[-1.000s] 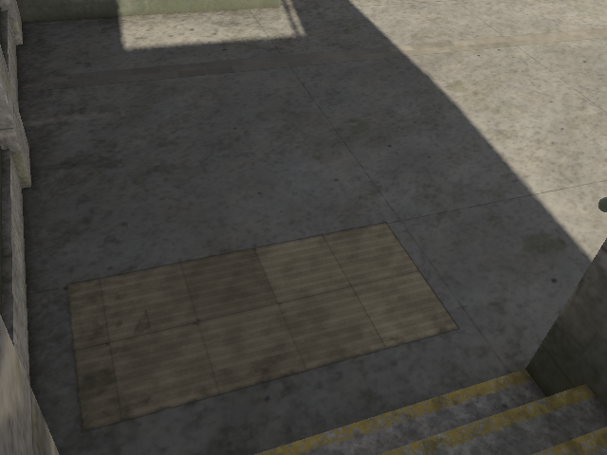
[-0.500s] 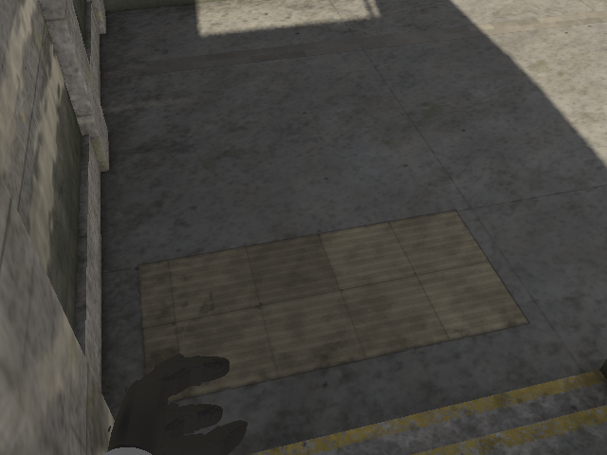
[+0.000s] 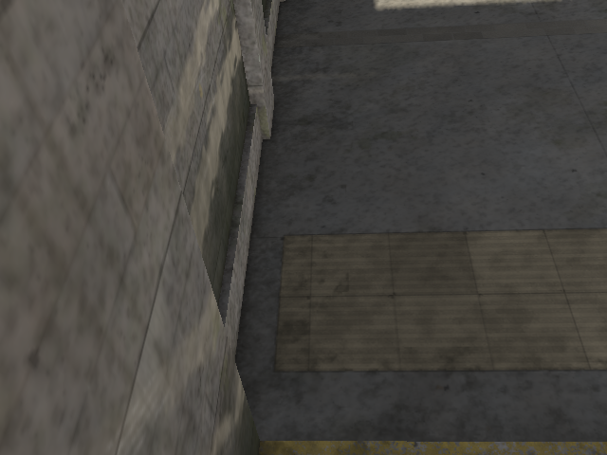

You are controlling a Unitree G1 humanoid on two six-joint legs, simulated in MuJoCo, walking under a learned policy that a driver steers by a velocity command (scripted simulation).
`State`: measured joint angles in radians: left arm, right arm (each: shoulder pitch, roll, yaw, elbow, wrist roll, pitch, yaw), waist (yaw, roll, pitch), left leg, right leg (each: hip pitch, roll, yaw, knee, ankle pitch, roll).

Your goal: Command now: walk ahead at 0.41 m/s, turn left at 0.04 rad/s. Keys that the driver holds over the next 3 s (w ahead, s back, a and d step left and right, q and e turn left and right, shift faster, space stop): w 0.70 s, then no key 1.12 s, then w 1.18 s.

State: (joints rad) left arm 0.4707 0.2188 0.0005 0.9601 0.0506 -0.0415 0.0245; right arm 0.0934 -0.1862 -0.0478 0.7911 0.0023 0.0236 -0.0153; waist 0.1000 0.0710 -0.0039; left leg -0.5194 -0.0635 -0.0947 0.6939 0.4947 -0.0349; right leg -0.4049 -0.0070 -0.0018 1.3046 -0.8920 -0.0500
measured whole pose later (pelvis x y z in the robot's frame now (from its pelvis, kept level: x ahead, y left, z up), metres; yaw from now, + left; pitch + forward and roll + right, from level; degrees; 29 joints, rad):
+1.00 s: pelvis +0.42 -0.01 -0.49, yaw +3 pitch -2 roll -6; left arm 0.55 0.13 -0.01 1.07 0.02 -0.04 0.04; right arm 0.26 -0.20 -0.03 1.00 0.00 -0.05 -0.04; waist 0.11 0.12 -0.03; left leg -0.31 0.06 -0.01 0.33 0.51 0.02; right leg -0.31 0.19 -0.07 1.34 -0.84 -0.12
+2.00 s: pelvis +0.55 -0.08 -0.57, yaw +1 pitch -2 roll +0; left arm 0.35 0.19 -0.03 0.91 0.00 0.02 -0.02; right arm 0.31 -0.25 -0.02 0.97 0.01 0.02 0.01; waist 0.04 0.03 -0.04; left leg -0.14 0.05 0.02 0.51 -0.35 0.03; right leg -0.13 0.05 0.02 0.50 -0.35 -0.05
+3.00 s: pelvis +0.98 -0.06 -0.96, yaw +2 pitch -2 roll -7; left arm 0.50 0.18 0.02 1.09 0.07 -0.06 0.02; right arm 0.07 -0.21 -0.03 0.96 0.00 -0.05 0.05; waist 0.09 0.11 -0.02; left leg -0.37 0.11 -0.02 0.38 0.44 0.05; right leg -0.11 0.12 -0.14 1.37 -0.91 -0.14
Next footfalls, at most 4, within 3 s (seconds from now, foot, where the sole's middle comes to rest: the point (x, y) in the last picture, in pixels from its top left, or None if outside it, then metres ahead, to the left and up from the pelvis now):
0.08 left None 0.08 0.10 -0.88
0.58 right None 0.32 -0.10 -1.11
1.02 left None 0.54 0.07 -1.34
1.46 right None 0.55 -0.17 -1.34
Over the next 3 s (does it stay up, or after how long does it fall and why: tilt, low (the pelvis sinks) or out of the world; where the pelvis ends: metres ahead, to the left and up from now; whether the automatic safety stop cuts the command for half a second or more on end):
stays up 0.98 -0.06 -0.96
